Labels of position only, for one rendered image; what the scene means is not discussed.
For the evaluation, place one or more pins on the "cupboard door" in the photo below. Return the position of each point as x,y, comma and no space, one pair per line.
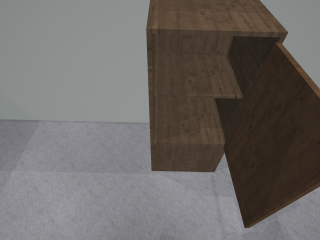
273,149

